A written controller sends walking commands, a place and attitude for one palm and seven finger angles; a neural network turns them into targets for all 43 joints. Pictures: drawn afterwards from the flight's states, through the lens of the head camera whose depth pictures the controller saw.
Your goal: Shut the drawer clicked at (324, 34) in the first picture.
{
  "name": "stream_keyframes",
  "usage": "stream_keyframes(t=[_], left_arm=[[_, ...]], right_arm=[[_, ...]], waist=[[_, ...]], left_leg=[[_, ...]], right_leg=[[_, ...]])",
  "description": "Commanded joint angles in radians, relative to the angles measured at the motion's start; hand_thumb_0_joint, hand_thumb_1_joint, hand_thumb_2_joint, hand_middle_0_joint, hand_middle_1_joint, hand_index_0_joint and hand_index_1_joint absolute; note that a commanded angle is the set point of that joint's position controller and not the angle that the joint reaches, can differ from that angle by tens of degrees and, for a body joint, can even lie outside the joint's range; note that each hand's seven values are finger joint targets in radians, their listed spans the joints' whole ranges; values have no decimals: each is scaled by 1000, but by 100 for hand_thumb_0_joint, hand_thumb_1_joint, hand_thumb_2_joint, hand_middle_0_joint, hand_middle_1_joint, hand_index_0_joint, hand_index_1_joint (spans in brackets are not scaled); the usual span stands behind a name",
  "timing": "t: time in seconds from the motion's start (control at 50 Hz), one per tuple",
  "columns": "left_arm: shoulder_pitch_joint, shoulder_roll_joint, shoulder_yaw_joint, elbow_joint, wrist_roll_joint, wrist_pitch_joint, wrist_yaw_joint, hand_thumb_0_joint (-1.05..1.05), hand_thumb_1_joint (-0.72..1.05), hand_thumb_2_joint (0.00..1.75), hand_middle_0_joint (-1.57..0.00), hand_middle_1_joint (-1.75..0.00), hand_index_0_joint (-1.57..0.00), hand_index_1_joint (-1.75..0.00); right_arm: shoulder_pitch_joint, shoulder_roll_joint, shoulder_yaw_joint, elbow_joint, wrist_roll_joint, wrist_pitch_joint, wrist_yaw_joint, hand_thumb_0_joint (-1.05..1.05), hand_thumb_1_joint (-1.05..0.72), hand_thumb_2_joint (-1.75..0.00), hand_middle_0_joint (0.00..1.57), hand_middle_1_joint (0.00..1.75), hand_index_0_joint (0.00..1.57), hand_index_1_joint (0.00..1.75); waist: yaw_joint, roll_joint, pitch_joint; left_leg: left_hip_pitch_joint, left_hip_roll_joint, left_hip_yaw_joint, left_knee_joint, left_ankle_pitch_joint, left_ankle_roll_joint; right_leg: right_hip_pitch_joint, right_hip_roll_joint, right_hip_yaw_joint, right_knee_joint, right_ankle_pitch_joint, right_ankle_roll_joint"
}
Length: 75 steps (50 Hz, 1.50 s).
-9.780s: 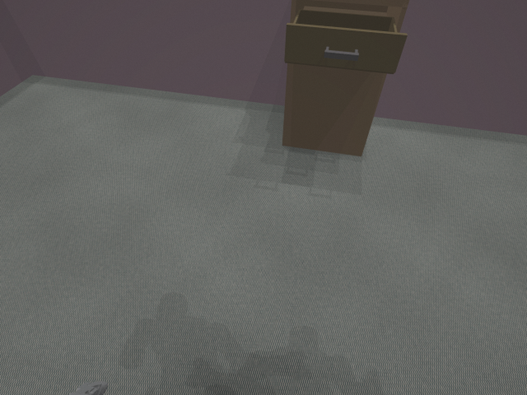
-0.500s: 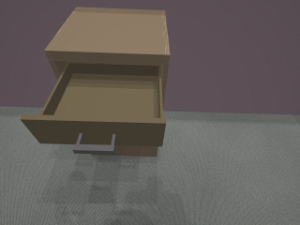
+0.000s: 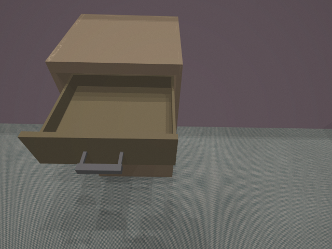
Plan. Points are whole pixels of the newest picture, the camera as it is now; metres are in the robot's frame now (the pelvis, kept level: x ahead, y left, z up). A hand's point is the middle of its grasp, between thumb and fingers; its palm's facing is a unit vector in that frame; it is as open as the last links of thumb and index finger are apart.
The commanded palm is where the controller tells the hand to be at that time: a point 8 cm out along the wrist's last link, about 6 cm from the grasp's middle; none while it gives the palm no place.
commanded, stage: shuffle to correct the standing spot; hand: left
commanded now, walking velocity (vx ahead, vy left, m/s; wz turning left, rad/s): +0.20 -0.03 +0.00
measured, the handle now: (101, 162) +0.35 +0.21 -0.03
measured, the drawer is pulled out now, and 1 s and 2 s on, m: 0.30 0.30 0.30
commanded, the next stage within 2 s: come to a stop and stand still in 0.14 s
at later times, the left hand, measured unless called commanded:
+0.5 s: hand out of the picture +0.11 +0.17 -0.18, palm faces +0.06 -0.97 -0.23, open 7.3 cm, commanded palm none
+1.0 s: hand out of the picture +0.08 +0.19 -0.18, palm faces +0.03 -0.98 -0.20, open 7.4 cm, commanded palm none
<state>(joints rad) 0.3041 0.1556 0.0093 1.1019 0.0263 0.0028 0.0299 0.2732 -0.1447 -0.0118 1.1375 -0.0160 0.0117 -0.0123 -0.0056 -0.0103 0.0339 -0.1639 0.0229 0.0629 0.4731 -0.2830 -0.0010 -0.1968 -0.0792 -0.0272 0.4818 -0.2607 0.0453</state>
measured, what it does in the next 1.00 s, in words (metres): steps on the spot: left foot, then right foot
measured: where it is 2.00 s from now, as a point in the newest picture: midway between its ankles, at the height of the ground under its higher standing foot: outside the picture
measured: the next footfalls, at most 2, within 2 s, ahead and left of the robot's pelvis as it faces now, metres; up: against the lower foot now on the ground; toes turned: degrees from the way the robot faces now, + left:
left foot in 0.66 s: +0.12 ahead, +0.12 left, +0.00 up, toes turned +7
right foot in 0.96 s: +0.06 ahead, -0.11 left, +0.00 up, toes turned -1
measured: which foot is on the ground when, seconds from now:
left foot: down 0.00-0.42, up 0.44-0.64, down 0.66-1.00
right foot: down 0.00-0.68, up 0.70-0.94, down 0.96-1.00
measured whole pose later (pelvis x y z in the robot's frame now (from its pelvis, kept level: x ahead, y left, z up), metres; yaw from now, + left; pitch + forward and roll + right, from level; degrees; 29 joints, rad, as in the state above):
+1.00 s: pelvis +0.06 +0.01 +0.00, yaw +1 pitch +0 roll +1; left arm 0.26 0.16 0.02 1.06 0.02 0.02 0.03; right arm 0.16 -0.15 -0.02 1.06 -0.02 0.02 -0.03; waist 0.00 -0.01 0.05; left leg -0.25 0.02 0.13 0.48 -0.22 0.03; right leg -0.16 -0.03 -0.03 0.48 -0.32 0.00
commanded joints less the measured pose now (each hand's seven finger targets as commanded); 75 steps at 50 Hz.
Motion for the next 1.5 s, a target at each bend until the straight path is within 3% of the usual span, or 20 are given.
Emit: stream_keyframes(t=[0.0,0.16,0.22,0.26,0.3,0.34,0.36,0.4,0.42,0.5,0.6,0.64,0.68,0.74,0.84,0.94,1.04,1.08,1.12,1.48], left_arm=[[76,96,24,-41,3,-11,-3,0,90,90,-20,-30,-20,-30],[145,123,53,-25,-7,-29,-4,0,90,90,-20,-30,-20,-30],[114,90,49,-30,-7,-28,-4,0,90,90,-20,-30,-20,-30],[28,34,32,-73,-6,-32,-2,0,90,90,-20,-30,-20,-30],[-63,37,29,-103,-10,-26,1,0,90,90,-20,-30,-20,-30],[14,37,38,-83,-18,-28,-3,0,90,90,-20,-30,-20,-30],[152,65,43,-38,-20,-35,0,0,90,90,-20,-30,-20,-30],[198,152,47,-9,-22,-39,16,0,90,90,-20,-30,-20,-30],[158,159,46,-18,-15,-33,21,0,90,90,-20,-30,-20,-30],[44,152,51,-69,0,-11,34,0,90,90,-20,-30,-20,-30],[-69,179,68,-137,-8,13,26,0,90,90,-20,-30,-20,-30],[-64,118,61,-172,-10,24,20,0,90,90,-20,-30,-20,-30],[-60,75,48,-162,-9,35,25,0,90,90,-20,-30,-20,-30],[-8,63,37,-125,-6,26,9,0,90,90,-20,-30,-20,-30],[-16,70,24,-107,-10,21,-5,0,90,90,-20,-30,-20,-30],[35,106,20,-72,-6,3,3,0,90,90,-20,-30,-20,-30],[75,106,5,-38,13,-33,42,0,90,90,-20,-30,-20,-30],[5,118,-2,-102,-8,-42,31,0,90,90,-20,-30,-20,-30],[16,125,-1,-113,-11,-39,22,0,90,90,-20,-30,-20,-30],[69,112,-8,-100,-18,-27,21,0,90,90,-20,-30,-20,-30]], right_arm=[[71,-120,-25,-32,-2,-9,-5,0,-90,-90,20,30,20,30],[106,-78,-10,-46,3,-48,-11,0,-90,-90,20,30,20,30],[177,-110,-16,-15,3,-58,-21,0,-90,-90,20,30,20,30],[287,-160,-24,29,-4,-56,-37,0,-90,-90,20,30,20,30],[293,-148,-13,30,-16,-41,-45,0,-90,-90,20,30,20,30],[164,-138,-6,-4,-4,-34,-48,0,-90,-90,20,30,20,30],[110,-132,-5,-31,9,-36,-48,0,-90,-90,20,30,20,30],[96,-81,-15,-64,24,-26,-44,0,-90,-90,20,30,20,30],[57,-47,-21,-70,24,-9,-46,0,-90,-90,20,30,20,30],[39,-45,-35,-79,18,10,-35,0,-90,-90,20,30,20,30],[80,-62,-48,-93,8,15,-15,0,-90,-90,20,30,20,30],[78,-147,-56,-113,-4,-1,-13,0,-90,-90,20,30,20,30],[13,-174,-50,-138,-11,-11,-16,0,-90,-90,20,30,20,30],[-82,-158,-30,-150,-11,-18,-24,0,-90,-90,20,30,20,30],[-38,-180,-38,-114,-9,-12,-27,0,-90,-90,20,30,20,30],[-49,-118,-28,-105,6,-11,-17,0,-90,-90,20,30,20,30],[-34,-169,-27,-123,7,-29,-9,0,-90,-90,20,30,20,30],[1,-115,-14,-144,-2,-23,4,0,-90,-90,20,30,20,30],[18,-119,-12,-154,-6,-18,6,0,-90,-90,20,30,20,30],[65,-101,12,-81,5,-38,-13,0,-90,-90,20,30,20,30]], waist=[[5,10,149],[10,-84,56],[-29,43,30],[-70,260,26],[-76,211,104],[6,170,89],[64,79,-13],[37,-91,-66],[42,-161,-8],[24,-120,-3],[-23,-158,-37],[-19,82,-31],[-17,213,-13],[25,131,-29],[-12,116,-44],[-8,26,-2],[-2,-58,15],[-38,-3,10],[-30,50,9],[7,-11,9]], left_leg=[[-128,71,-109,-155,-293,46],[-147,10,9,77,29,35],[15,74,-47,28,289,54],[218,220,-215,-30,808,135],[251,281,-246,-25,1055,185],[86,189,-122,39,935,109],[-8,116,-60,145,776,56],[-150,15,-8,228,-143,-14],[-182,27,-14,295,-284,-16],[-216,13,-13,305,-251,-18],[-15,3,43,38,91,-24],[69,179,-139,-75,437,53],[-85,303,-309,-237,346,176],[-38,269,-248,-217,267,191],[59,251,-196,-170,332,155],[-28,99,-87,-109,77,33],[-16,122,-54,72,273,7],[-78,73,-47,45,5,10],[-84,65,-53,30,-24,24],[-48,89,-63,-9,271,42]], right_leg=[[-104,-4,40,-104,-270,-66],[52,-76,97,-41,58,-126],[-34,-11,-17,130,206,-99],[-256,70,-122,345,-27,-54],[-366,45,-80,342,-324,-65],[-108,32,-82,59,-78,-63],[122,4,-24,-37,345,-62],[246,-274,147,-32,1052,-199],[187,-298,149,-33,1138,-230],[170,-271,108,-16,1047,-253],[1,-183,36,15,563,-162],[-144,-35,-50,138,135,-53],[-100,36,-2,392,-310,-35],[-126,12,40,387,-240,-38],[-89,31,-6,130,-166,-30],[-26,-38,101,-142,76,-78],[-47,-46,108,-137,309,-50],[-96,-50,123,-156,-98,-105],[-114,-32,116,-134,-153,-116],[13,-25,70,-64,228,-93]])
